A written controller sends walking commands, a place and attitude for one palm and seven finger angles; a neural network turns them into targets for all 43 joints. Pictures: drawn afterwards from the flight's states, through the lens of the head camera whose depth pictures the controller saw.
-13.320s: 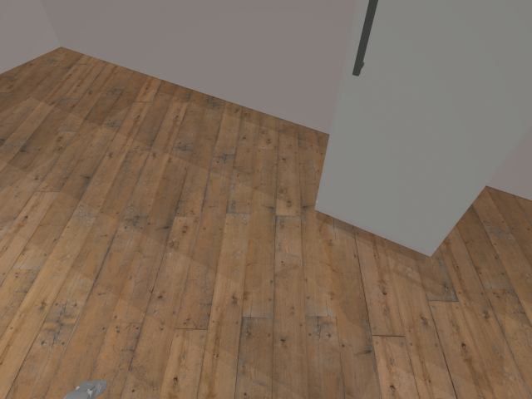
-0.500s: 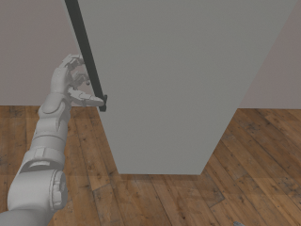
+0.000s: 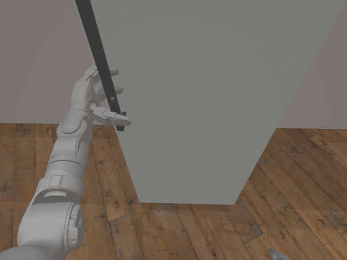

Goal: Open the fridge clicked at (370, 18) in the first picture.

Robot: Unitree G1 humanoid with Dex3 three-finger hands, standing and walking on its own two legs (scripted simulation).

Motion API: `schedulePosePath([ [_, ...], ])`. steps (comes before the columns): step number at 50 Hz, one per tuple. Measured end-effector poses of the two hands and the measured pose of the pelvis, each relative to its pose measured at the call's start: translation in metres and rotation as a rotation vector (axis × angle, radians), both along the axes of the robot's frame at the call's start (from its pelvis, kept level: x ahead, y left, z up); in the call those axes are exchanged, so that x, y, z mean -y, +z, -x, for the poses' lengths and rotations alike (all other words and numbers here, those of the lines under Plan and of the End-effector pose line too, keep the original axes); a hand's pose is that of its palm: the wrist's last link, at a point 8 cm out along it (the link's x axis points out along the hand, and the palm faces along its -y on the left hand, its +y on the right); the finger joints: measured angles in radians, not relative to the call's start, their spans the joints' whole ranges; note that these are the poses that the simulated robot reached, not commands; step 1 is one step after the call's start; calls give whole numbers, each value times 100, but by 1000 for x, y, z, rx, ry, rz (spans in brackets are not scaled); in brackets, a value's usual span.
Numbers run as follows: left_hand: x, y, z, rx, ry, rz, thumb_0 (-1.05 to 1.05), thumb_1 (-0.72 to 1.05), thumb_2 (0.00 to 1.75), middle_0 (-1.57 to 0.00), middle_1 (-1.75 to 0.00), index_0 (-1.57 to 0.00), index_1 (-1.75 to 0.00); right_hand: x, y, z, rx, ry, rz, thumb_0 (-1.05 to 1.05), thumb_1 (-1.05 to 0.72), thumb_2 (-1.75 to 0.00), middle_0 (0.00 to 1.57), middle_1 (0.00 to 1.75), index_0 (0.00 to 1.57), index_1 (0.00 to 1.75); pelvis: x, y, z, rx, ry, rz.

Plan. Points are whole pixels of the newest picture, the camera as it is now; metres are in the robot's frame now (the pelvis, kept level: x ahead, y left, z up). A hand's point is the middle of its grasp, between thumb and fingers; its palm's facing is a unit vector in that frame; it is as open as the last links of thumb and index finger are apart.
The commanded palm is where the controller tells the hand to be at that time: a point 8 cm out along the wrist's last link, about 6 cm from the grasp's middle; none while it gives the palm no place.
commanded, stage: slide the fingers in behind the handle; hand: left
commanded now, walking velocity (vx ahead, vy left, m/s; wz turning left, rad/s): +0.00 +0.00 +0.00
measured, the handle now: (102, 52) +0.48 +0.16 +0.25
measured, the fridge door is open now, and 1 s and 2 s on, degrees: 0 0 0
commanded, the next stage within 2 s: grip the handle and tug to test in 0.78 s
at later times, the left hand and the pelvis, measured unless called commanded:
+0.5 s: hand (120, 99) +0.43 +0.13 +0.16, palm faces -0.01 -1.00 +0.00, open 14.1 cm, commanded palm +0.41 +0.18 +0.16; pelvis +0.00 -0.01 +0.00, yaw +0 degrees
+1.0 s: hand (120, 99) +0.43 +0.13 +0.16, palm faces -0.01 -1.00 +0.00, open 13.9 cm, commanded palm +0.41 +0.18 +0.16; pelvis +0.01 +0.00 +0.00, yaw +0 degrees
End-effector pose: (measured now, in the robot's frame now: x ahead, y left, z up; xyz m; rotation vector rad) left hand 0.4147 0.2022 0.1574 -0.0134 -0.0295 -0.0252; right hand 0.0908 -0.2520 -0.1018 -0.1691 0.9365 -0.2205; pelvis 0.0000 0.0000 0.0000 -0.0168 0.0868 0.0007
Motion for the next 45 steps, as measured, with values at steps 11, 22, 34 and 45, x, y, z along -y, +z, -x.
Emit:
schedulePosePath([
  [11,18,0,1,-9,1,-3,-1,-50,30,-30,-120,-30,-120,3,-3,4,-15,-2,-10,1,-90,-89,21,30,20,30,4,1,0,7,1,-4],
  [22,18,0,1,-7,15,-12,-1,-50,30,-29,-120,-28,-120,7,-3,5,-19,-1,-10,1,-90,-89,21,30,20,30,7,1,0,9,3,-5],
  [34,19,0,2,-2,18,-16,-1,-50,30,-28,-120,-26,-120,6,-3,-4,-8,10,-15,1,-90,-89,20,30,20,30,6,1,-4,8,5,-7],
  [45,18,0,2,-3,10,-11,-1,-50,30,-29,-120,-27,-120,1,-1,-15,8,22,-18,1,-90,-89,20,30,20,30,4,2,-6,9,5,-7],
])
